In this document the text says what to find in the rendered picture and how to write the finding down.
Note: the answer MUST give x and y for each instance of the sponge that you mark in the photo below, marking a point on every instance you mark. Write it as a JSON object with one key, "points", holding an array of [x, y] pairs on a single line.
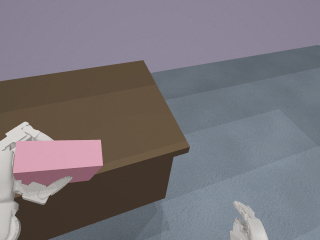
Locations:
{"points": [[47, 161]]}

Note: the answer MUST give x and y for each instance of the table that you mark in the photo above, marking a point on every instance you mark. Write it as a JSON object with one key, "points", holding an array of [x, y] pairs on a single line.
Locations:
{"points": [[119, 104]]}

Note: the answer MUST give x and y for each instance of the robot left forearm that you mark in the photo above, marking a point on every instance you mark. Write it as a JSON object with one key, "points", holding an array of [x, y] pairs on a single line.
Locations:
{"points": [[10, 226]]}

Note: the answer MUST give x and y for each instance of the robot right hand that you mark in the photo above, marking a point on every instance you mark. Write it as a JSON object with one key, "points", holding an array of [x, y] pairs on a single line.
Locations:
{"points": [[253, 229]]}

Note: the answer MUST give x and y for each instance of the robot left hand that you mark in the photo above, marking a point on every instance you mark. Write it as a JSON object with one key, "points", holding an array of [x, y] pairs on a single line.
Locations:
{"points": [[34, 192]]}

